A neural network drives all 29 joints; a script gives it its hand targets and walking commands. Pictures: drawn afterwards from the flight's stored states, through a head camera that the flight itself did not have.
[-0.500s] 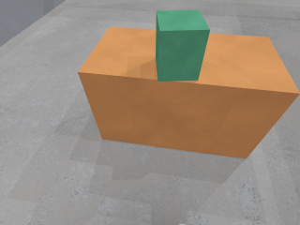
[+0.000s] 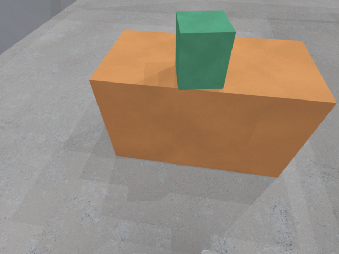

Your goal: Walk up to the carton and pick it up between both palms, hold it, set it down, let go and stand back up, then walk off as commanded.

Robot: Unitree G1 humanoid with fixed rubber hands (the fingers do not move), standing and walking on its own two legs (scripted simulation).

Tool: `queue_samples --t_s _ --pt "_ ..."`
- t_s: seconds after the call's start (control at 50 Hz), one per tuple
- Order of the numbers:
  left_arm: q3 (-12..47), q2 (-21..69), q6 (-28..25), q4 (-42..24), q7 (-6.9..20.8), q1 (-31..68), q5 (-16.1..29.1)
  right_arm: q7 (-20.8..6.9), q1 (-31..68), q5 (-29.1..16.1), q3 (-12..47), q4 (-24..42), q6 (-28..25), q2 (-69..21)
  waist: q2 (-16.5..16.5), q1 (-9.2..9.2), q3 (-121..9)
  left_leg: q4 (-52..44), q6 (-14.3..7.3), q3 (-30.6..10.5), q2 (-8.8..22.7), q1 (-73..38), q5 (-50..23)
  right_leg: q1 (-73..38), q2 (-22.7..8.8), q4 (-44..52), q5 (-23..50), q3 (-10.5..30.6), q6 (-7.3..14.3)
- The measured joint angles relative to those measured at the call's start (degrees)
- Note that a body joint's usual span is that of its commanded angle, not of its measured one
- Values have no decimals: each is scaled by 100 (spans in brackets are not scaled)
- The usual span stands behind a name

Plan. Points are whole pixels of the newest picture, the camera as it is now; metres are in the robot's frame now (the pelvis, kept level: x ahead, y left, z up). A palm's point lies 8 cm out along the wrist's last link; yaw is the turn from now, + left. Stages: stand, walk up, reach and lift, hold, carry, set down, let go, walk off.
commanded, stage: stand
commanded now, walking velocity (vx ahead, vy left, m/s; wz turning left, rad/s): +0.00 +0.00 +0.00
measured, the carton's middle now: (200, 51) +0.91 -0.07 +0.03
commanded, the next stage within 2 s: none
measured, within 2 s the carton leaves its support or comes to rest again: neither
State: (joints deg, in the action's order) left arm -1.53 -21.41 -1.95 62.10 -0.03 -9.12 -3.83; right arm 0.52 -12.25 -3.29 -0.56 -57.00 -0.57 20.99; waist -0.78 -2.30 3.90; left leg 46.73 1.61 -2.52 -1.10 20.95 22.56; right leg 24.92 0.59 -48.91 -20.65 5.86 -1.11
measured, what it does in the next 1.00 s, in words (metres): stands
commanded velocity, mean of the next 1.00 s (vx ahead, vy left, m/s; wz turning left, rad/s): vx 0.00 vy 0.00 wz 0.00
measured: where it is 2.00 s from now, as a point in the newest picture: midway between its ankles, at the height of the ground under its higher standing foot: outside the picture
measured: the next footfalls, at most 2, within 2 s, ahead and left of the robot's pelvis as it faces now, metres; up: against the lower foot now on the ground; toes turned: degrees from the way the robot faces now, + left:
none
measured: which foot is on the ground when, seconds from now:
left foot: down 0.00-1.00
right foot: down 0.00-1.00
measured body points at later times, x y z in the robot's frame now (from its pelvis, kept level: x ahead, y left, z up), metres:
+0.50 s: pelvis +0.00 +0.00 +0.00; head +0.01 -0.01 +0.45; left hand +0.06 +0.32 -0.12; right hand +0.07 -0.30 -0.13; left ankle +0.03 +0.14 -0.70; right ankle +0.06 -0.13 -0.70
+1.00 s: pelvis +0.00 +0.00 +0.00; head +0.02 -0.01 +0.45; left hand +0.07 +0.32 -0.12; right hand +0.07 -0.30 -0.13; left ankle +0.03 +0.14 -0.70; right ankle +0.06 -0.13 -0.70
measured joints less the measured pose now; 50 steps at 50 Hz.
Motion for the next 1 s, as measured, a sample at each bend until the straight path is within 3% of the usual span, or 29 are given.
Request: queue_samples --t_s 1.0 --pt "0 0 101 217 48 337 0 0 6 1 0 -80 10 0 17 0 144 -8 16 0 0 0 6 -1 -3 9 -14 0 0"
